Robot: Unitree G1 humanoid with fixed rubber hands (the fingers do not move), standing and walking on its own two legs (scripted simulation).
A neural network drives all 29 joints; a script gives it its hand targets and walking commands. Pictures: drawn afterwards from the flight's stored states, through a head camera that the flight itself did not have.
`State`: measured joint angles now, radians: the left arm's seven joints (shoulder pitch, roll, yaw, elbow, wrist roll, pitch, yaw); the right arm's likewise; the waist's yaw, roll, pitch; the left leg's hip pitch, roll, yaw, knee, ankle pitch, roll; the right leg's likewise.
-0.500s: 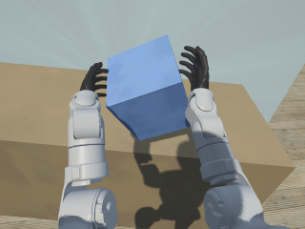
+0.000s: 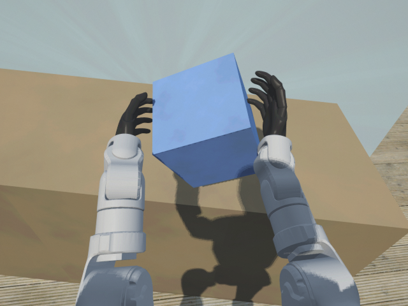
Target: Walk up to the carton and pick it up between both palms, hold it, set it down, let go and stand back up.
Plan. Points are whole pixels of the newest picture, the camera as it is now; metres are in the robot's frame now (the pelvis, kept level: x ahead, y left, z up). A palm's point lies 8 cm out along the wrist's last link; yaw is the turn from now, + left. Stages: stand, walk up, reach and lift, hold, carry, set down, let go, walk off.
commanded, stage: set down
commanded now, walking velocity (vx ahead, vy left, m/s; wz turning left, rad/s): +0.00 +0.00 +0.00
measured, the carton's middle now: (211, 127) +0.44 -0.08 +0.15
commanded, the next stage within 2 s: none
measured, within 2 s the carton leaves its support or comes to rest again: neither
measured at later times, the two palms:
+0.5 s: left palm (140, 131) +0.41 +0.07 +0.17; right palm (279, 121) +0.36 -0.19 +0.22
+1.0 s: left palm (148, 133) +0.43 +0.05 +0.15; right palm (279, 129) +0.37 -0.20 +0.19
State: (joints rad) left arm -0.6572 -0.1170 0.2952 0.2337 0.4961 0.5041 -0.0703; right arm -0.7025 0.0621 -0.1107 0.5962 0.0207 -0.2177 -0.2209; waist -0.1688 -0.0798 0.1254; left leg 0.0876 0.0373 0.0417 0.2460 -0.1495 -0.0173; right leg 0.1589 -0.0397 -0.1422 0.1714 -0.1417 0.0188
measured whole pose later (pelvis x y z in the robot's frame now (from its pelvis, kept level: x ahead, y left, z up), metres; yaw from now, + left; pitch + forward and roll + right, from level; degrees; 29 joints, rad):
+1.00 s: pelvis +0.01 +0.01 +0.00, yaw -3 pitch -6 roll +0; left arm -0.81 -0.08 0.38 0.65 0.46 0.32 -0.03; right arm -0.81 0.10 -0.37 0.83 -0.14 -0.23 -0.17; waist -0.17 -0.07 0.06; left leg 0.01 0.04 0.09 0.25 -0.16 -0.01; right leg 0.04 -0.04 -0.12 0.20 -0.14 0.02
